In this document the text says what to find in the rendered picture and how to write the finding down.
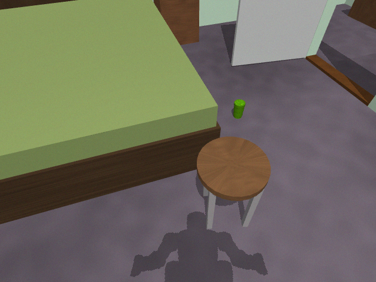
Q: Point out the cup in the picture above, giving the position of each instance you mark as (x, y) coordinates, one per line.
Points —
(238, 108)

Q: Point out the stool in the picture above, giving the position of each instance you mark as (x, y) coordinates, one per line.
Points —
(235, 169)

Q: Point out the bed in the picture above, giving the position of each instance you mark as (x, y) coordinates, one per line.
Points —
(96, 96)

